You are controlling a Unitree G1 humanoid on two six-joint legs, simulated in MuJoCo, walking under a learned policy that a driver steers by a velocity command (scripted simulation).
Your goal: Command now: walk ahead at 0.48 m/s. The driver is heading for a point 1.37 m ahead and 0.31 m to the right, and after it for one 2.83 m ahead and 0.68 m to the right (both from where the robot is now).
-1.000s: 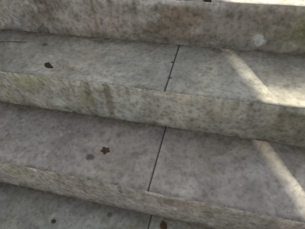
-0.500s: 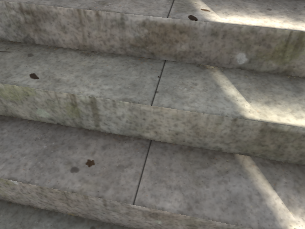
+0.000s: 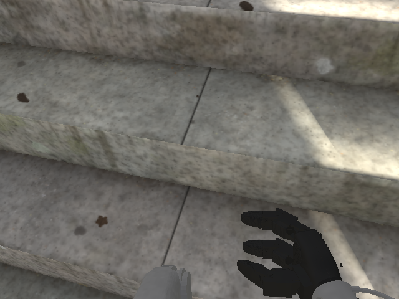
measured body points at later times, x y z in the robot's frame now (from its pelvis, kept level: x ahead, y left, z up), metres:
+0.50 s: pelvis +0.23 -0.09 +0.20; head +0.24 -0.08 +0.65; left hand +0.50 -0.01 +0.16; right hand +0.15 -0.27 +0.05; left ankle +0.15 +0.07 -0.56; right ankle +0.35 -0.21 -0.35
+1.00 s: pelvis +0.46 -0.14 +0.36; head +0.46 -0.17 +0.81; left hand +0.33 +0.01 +0.22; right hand +0.68 -0.24 +0.27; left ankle +0.61 +0.00 -0.06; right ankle +0.34 -0.22 -0.37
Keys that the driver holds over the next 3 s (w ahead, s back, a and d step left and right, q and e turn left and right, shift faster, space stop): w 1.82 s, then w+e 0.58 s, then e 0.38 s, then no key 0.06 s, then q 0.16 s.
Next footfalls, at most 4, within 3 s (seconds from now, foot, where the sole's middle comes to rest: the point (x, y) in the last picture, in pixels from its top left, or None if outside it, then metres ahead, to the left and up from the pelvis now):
0.06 left None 0.19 0.07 -0.60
0.52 right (329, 281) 0.39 -0.22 -0.41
1.12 left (242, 111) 0.75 -0.04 -0.23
1.64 right None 0.97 -0.25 -0.04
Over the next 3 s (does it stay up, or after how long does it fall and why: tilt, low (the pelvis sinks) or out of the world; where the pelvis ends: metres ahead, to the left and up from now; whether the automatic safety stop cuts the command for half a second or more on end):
stays up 1.39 -0.28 1.04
